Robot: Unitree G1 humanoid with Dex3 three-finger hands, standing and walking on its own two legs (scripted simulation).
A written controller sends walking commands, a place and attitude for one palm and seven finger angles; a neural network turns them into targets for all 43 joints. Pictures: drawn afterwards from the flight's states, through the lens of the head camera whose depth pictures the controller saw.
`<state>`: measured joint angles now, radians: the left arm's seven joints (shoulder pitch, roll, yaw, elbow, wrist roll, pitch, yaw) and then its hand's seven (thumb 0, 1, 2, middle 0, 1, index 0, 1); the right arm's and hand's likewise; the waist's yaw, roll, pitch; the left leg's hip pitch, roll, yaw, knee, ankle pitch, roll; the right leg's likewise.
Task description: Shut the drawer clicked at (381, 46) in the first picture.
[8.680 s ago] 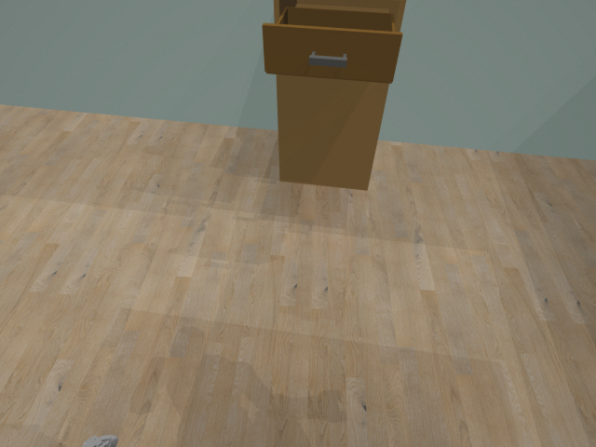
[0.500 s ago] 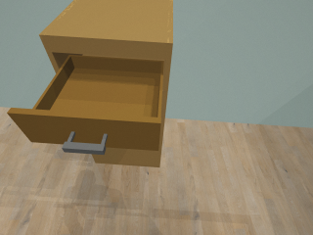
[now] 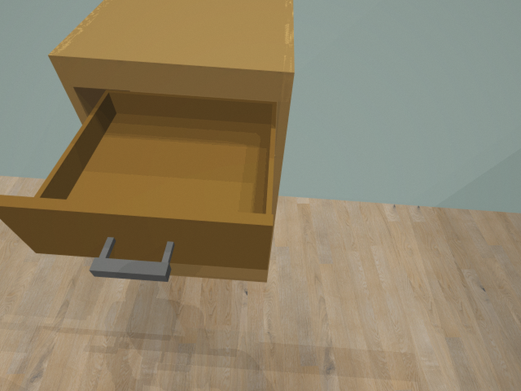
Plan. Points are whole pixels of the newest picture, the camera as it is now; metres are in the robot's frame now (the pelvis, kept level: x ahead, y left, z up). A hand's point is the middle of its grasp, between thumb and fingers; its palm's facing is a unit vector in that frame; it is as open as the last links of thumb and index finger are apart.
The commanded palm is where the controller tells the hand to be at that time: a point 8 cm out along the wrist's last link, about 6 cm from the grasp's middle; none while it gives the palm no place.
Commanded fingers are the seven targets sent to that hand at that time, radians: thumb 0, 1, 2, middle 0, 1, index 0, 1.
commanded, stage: come to a stop and stand still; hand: left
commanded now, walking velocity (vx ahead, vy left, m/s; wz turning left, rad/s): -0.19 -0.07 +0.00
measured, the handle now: (135, 257) +0.29 +0.22 +0.03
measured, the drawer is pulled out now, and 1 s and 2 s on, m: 0.30 0.30 0.30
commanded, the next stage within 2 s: look again from close up in 1.48 s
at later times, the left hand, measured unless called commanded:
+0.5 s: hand out of the picture +0.05 +0.16 -0.17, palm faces +0.04 -0.97 -0.22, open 7.2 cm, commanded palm none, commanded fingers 0.00 0.90 0.90 -0.20 -0.30 -0.20 -0.30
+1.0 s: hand out of the picture -0.01 +0.17 -0.17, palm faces +0.01 -0.97 -0.24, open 7.3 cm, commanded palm none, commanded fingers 0.00 0.90 0.90 -0.20 -0.30 -0.20 -0.30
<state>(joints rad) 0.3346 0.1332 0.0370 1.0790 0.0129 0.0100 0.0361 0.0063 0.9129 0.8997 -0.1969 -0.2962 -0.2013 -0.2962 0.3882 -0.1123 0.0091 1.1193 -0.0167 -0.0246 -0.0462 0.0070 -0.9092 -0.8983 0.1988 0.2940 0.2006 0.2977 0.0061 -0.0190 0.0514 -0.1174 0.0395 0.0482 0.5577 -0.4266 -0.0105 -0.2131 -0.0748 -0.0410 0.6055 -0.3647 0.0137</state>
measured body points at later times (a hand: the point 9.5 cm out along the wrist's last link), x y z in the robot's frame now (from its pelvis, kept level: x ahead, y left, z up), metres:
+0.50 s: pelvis -0.01 -0.02 +0.00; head +0.03 -0.01 +0.45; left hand +0.05 +0.22 -0.16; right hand +0.04 -0.26 -0.15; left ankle -0.03 +0.11 -0.73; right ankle -0.04 -0.15 -0.73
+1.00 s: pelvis -0.03 -0.02 +0.00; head -0.03 -0.02 +0.45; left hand -0.01 +0.22 -0.15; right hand +0.01 -0.26 -0.15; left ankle -0.03 +0.11 -0.73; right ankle -0.04 -0.15 -0.73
